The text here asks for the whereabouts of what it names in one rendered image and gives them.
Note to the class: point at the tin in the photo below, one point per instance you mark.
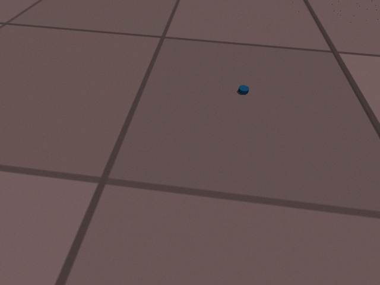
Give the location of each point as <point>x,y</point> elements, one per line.
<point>243,89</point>

